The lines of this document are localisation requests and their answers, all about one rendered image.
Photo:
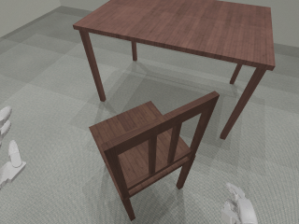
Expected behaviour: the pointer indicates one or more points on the chair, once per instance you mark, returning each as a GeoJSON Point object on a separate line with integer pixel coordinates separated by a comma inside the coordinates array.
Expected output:
{"type": "Point", "coordinates": [141, 146]}

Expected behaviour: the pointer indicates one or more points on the robot right hand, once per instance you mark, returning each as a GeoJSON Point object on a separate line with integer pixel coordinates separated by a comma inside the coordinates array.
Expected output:
{"type": "Point", "coordinates": [238, 212]}

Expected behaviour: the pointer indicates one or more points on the table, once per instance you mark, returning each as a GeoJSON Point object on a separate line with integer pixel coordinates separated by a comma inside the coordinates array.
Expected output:
{"type": "Point", "coordinates": [221, 30]}

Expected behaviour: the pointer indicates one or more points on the robot left hand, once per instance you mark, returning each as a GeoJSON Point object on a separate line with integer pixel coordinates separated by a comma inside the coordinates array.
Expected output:
{"type": "Point", "coordinates": [15, 165]}

